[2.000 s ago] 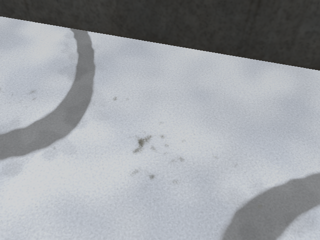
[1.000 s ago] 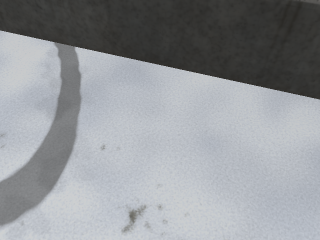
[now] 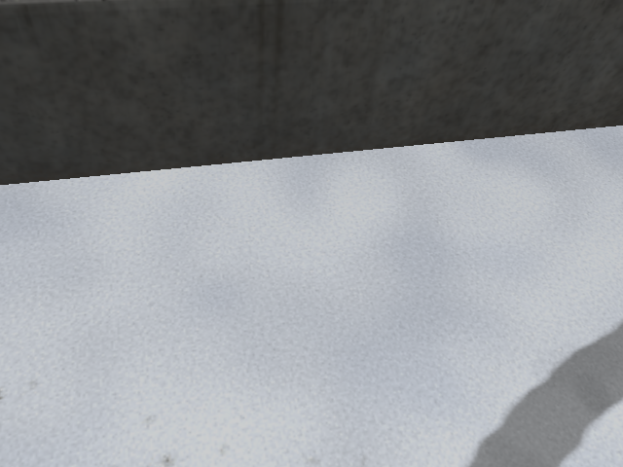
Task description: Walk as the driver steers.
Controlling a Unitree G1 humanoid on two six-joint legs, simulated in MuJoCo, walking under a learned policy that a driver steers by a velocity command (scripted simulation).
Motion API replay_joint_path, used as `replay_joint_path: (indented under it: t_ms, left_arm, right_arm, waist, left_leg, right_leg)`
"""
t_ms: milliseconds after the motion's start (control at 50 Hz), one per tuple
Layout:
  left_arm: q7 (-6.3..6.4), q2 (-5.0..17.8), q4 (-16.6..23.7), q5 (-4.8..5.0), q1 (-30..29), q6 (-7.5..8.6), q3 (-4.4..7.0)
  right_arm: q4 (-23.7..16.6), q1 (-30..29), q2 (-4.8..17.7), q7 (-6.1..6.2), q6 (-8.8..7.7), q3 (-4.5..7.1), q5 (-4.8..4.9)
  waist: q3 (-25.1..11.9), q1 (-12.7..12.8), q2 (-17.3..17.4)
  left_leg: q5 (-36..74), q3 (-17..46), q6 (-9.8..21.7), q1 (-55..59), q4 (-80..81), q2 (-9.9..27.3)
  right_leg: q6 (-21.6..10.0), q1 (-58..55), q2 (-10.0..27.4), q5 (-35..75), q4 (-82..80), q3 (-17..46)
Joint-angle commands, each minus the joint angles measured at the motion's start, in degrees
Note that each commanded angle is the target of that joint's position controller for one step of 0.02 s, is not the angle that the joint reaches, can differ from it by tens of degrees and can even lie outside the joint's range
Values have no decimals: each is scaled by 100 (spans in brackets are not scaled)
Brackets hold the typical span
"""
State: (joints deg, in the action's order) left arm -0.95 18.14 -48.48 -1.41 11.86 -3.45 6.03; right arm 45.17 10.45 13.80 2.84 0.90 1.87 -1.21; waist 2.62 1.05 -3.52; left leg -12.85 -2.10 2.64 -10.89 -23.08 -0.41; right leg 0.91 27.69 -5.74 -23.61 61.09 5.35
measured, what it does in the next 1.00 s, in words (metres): steps on the spot: right foot, then left foot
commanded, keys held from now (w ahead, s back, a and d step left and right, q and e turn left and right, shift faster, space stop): no key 1.00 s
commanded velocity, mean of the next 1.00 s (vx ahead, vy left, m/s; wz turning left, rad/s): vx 0.00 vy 0.00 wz -0.12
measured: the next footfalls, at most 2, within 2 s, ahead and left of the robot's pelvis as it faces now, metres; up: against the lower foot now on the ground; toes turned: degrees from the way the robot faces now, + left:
right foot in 0.28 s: +0.01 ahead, -0.12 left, +0.00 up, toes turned -2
left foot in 0.54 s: +0.03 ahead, +0.11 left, +0.00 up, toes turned -4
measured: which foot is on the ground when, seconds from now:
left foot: down 0.00-0.28, up 0.30-0.52, down 0.54-1.00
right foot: up 0.00-0.26, down 0.28-1.00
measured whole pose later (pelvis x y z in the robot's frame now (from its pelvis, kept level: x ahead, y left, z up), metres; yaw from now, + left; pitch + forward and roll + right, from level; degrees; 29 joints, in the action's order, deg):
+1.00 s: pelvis -0.01 -0.01 +0.00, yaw -4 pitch -2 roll +0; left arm 1.9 12.4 -64.5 -0.4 13.5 -0.4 -0.1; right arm 62.0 14.4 11.3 1.7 0.1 -0.1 -0.7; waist 2.4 0.1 0.0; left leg -12.7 -0.1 0.3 -7.3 -22.0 0.0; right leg -0.6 7.2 -1.4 -12.0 21.2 1.8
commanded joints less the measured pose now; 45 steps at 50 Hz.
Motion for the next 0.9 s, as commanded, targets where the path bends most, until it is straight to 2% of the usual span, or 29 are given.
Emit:
replay_joint_path:
  t_ms: [20, 80, 180, 220, 240, 260, 280, 300, 320, 340, 360, 380, 400, 440, 480, 500, 540, 560, 580, 600, 620, 700, 900]
  left_arm:
    - [-77, 361, 223, 29, 181, -26, 55]
    - [-51, 257, 290, 37, -37, -58, -29]
    - [5, 117, 344, 105, -222, -47, -198]
    - [45, 102, 294, 125, -88, -1, -237]
    - [66, 56, 213, 110, 104, 45, -267]
    - [100, 137, 189, 51, 149, 115, -282]
    - [146, 488, 210, -76, 236, 209, -254]
    - [178, 795, 272, 3, -141, 246, -236]
    - [193, 482, 189, 31, -113, 283, -301]
    - [200, 271, 171, 12, -273, 320, -388]
    - [230, 176, 135, -5, -404, 330, -443]
    - [272, 185, 92, 18, -430, 346, -466]
    - [295, 205, 30, 43, -405, 366, -476]
    - [295, 208, -86, 68, -347, 384, -497]
    - [290, 207, -192, 70, -388, 377, -509]
    - [288, 233, -241, 81, -443, 363, -501]
    - [272, 219, -341, 96, -367, 358, -489]
    - [247, 218, -406, 78, -228, 351, -463]
    - [232, 88, -505, 109, -131, 327, -466]
    - [247, 154, -612, 94, -162, 320, -457]
    - [256, 156, -664, 94, -183, 321, -442]
    - [249, 100, -880, 101, -142, 359, -443]
    - [288, -1, -1370, 96, 162, 341, -512]
  right_arm:
    - [-323, 66, 778, -15, -113, 174, -12]
    - [-191, 370, 859, -41, -149, 206, -10]
    - [-101, 316, 1020, -171, -126, 238, -44]
    - [-23, 325, 1077, -209, -75, 252, -23]
    - [11, 265, 1063, -217, -41, 244, 15]
    - [73, 357, 991, -220, -33, 223, 24]
    - [-2, 535, 694, -246, -44, 143, 26]
    - [-82, 623, 251, -222, -38, 5, 84]
    - [53, 432, 536, -148, 57, 60, 64]
    - [49, 320, 642, -150, 98, 96, 92]
    - [110, 275, 643, -166, 109, 106, 98]
    - [165, 301, 665, -184, 113, 123, 73]
    - [264, 441, 623, -197, 106, 111, 41]
    - [446, 604, 484, -186, 95, 66, 36]
    - [560, 608, 415, -153, 97, 35, 58]
    - [629, 647, 387, -138, 89, 15, 52]
    - [734, 658, 540, -125, 25, 9, -13]
    - [759, 663, 689, -132, -20, 14, -41]
    - [879, 518, 769, -155, -24, 53, 56]
    - [919, 531, 557, -181, -50, 8, 52]
    - [973, 546, 499, -180, -77, -13, 41]
    - [1151, 552, 497, -126, -119, -28, 47]
    - [1506, 631, 377, -97, -106, -87, 48]
  waist:
    - [-244, -55, 1090]
    - [-296, -212, 1184]
    - [-379, -280, 1416]
    - [-405, -193, 1401]
    - [-402, -38, 1275]
    - [-414, 18, 1019]
    - [-712, -97, 128]
    - [-464, -316, -795]
    - [-420, -44, -670]
    - [-250, -117, -563]
    - [-152, -148, -503]
    - [-108, -187, -585]
    - [-213, -217, -565]
    - [-352, -219, -381]
    - [-293, -230, -342]
    - [-243, -293, -285]
    - [-220, -253, -101]
    - [-101, -118, 104]
    - [178, -9, 684]
    - [179, -124, 626]
    - [132, -140, 635]
    - [-69, -127, 546]
    - [49, -138, 396]
  left_leg:
    - [2267, 880, 884, 589, 632, 1300]
    - [2473, 910, 992, 993, 518, 1441]
    - [2700, 745, 1019, 589, 274, 1430]
    - [2945, 776, 962, 505, 49, 1426]
    - [2878, 702, 798, 318, -132, 1360]
    - [2417, 641, 485, -54, -278, 1279]
    - [1191, 330, 123, -623, -888, 944]
    - [-1019, -74, -143, -912, -728, 269]
    - [-1620, 182, -156, -472, -1154, 356]
    - [-1574, 242, -140, -610, -1294, 263]
    - [-1411, 301, -153, -647, -1315, 253]
    - [-1210, 292, -175, -663, -1316, 230]
    - [-1089, 284, -213, -561, -1316, 202]
    - [-1022, 233, -288, -349, -1208, 154]
    - [-720, 191, -325, -101, -720, 155]
    - [-175, 174, -331, 149, -226, 177]
    - [857, 485, -334, 751, 310, 506]
    - [1117, 701, -299, 775, 289, 739]
    - [864, 681, -216, 190, 197, 643]
    - [692, 676, -213, 44, 341, 613]
    - [689, 667, -224, 16, 420, 607]
    - [791, 669, -161, 258, 466, 604]
    - [575, 704, -69, 268, 512, 598]
  right_leg:
    - [183, 397, 96, 66, 348, -53]
    - [217, 338, 136, -31, -385, -27]
    - [28, -877, 254, -289, -2026, -532]
    - [-95, -1329, 249, 106, -2876, -684]
    - [-179, -1798, 277, 825, -3778, -730]
    - [-256, -2401, 467, 1677, -4612, -431]
    - [-396, -3150, 1457, 1992, -4908, 748]
    - [-988, -2595, 2431, 3635, -4684, 1578]
    - [-1368, -2193, 2409, 3367, -4570, 1438]
    - [-1351, -2168, 2204, 3084, -4635, 1264]
    - [-1221, -2149, 1974, 2891, -4669, 1037]
    - [-1105, -2193, 1803, 3128, -4629, 859]
    - [-1062, -2280, 1691, 3522, -4528, 681]
    - [-1054, -2311, 1623, 3820, -4381, 517]
    - [-997, -2138, 1554, 3431, -4319, 491]
    - [-890, -1977, 1476, 3050, -4287, 466]
    - [-565, -1549, 1263, 1808, -4369, 511]
    - [-495, -1407, 1084, 1395, -4404, 453]
    - [-459, -1646, 864, 1359, -4533, 256]
    - [-440, -1907, 889, 1524, -4383, 229]
    - [-443, -2026, 907, 1702, -4294, 212]
    - [-431, -2060, 947, 1907, -4273, 193]
    - [-331, -1888, 935, 1742, -4347, 133]
Keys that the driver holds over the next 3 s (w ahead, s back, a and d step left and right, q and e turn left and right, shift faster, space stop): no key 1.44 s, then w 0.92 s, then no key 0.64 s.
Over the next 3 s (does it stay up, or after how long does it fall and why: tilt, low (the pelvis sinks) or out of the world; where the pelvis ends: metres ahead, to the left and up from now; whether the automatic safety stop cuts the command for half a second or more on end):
stays up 0.55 -0.06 -0.01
